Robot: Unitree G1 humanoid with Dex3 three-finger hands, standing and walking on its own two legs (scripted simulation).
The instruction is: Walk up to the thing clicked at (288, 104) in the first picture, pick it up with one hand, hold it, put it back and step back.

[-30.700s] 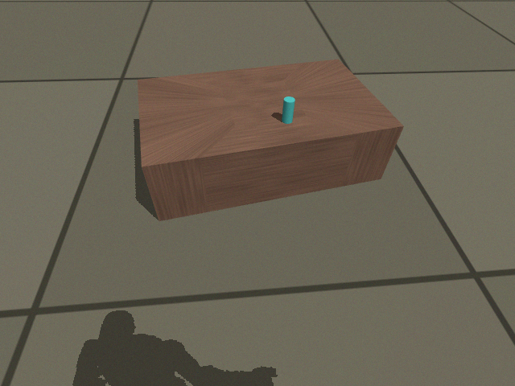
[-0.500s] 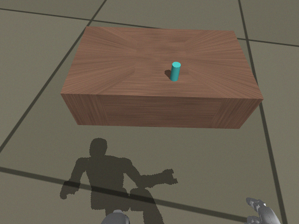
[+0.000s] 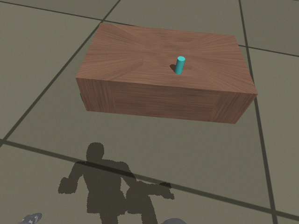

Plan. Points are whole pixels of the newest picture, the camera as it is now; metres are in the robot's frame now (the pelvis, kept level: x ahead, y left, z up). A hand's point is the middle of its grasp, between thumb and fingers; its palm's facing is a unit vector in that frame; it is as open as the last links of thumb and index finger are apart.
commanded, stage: step back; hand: right
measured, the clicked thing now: (179, 65) +1.14 -0.22 -0.34
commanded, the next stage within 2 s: stand in 1.02 s
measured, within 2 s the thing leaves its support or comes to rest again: neither
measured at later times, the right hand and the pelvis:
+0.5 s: hand out of the picture +0.02 -0.26 -0.14, palm faces -0.01 +0.93 -0.36, open 7.4 cm; pelvis -0.04 +0.00 +0.00, yaw -1 degrees
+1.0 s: hand out of the picture +0.10 -0.27 -0.14, palm faces -0.03 +0.93 -0.37, open 7.4 cm; pelvis +0.00 -0.01 +0.00, yaw +0 degrees
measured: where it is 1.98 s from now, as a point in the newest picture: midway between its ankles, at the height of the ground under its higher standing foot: outside the picture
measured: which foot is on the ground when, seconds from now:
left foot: down 0.00-1.00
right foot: up 0.00-0.10, down 0.12-1.00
